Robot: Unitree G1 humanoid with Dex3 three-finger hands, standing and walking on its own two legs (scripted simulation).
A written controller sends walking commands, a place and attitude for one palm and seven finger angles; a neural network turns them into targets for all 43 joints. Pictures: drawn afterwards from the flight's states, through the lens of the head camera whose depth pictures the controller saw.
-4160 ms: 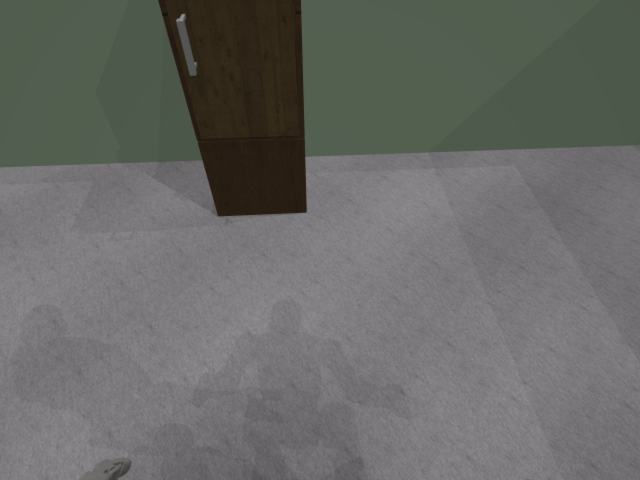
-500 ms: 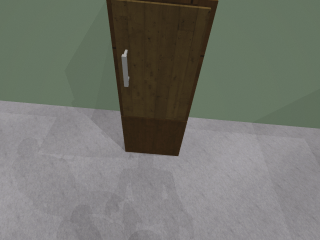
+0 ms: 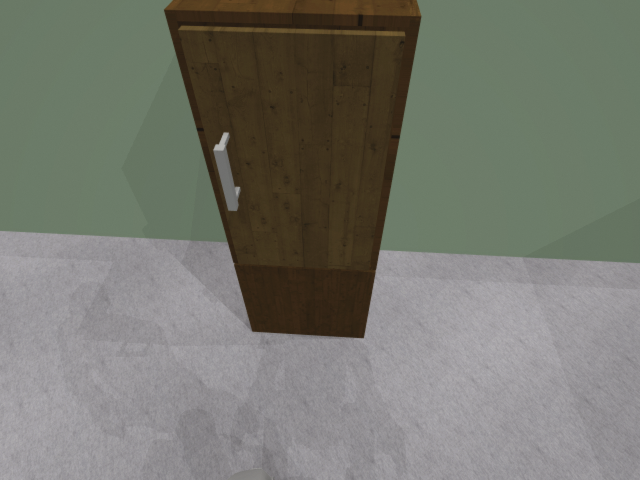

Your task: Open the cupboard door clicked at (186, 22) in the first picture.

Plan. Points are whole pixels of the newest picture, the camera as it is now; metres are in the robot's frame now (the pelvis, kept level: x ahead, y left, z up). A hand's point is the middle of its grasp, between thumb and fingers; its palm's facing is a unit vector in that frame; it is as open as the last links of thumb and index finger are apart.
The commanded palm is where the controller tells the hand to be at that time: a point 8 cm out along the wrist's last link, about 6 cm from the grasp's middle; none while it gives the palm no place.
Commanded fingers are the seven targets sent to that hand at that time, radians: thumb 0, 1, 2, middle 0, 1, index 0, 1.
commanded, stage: take the last steps up to it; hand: left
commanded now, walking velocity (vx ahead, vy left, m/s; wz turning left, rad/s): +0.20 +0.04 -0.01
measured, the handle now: (229, 173) +0.66 +0.21 -0.02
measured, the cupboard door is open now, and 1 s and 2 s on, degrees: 0 0 0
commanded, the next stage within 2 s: come to a stop and stand still in 0.14 s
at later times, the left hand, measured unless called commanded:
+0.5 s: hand out of the picture +0.16 +0.21 -0.18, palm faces +0.01 -0.98 -0.21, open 7.3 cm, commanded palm none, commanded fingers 0.00 0.90 0.90 -0.20 -0.30 -0.20 -0.30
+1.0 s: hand out of the picture +0.14 +0.19 -0.15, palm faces +0.05 -0.96 -0.27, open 7.4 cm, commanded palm none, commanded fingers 0.00 0.90 0.90 -0.20 -0.30 -0.20 -0.30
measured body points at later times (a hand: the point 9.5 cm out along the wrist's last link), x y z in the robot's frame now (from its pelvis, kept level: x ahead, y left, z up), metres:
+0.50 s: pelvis +0.12 +0.02 +0.00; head +0.15 +0.02 +0.44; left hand +0.16 +0.26 -0.16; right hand +0.16 -0.21 -0.16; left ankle +0.14 +0.13 -0.74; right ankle +0.15 -0.09 -0.72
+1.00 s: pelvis +0.08 +0.00 +0.00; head +0.10 -0.03 +0.45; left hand +0.14 +0.24 -0.13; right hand +0.14 -0.25 -0.16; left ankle +0.04 +0.17 -0.70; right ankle +0.15 -0.09 -0.74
